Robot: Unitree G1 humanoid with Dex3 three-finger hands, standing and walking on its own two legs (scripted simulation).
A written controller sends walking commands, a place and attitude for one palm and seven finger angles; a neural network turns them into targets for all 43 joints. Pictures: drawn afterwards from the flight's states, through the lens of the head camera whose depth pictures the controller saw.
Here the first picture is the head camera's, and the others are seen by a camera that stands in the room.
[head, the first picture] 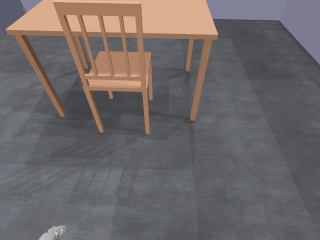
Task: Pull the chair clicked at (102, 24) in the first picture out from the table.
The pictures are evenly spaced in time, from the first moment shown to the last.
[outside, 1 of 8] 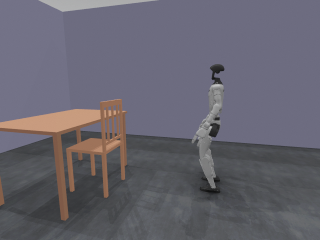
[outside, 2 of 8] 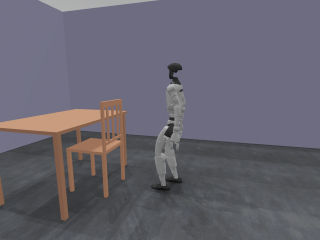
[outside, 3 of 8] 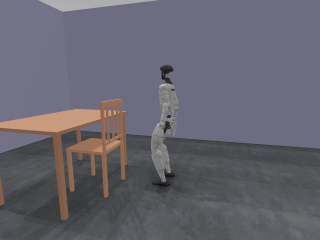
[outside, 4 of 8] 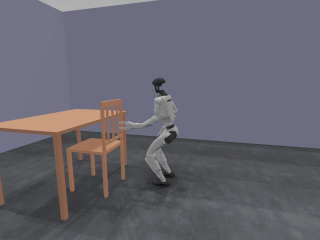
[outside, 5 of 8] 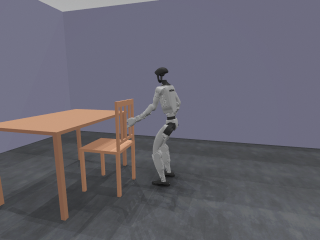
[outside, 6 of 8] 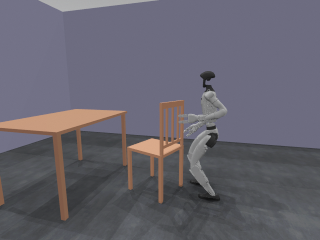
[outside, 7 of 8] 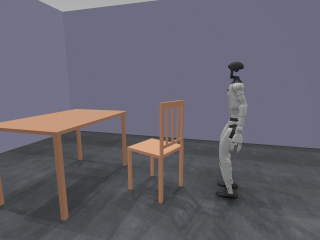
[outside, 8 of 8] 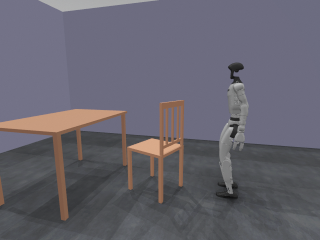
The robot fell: no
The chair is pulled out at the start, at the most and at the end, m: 0.00 0.63 0.63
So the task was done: yes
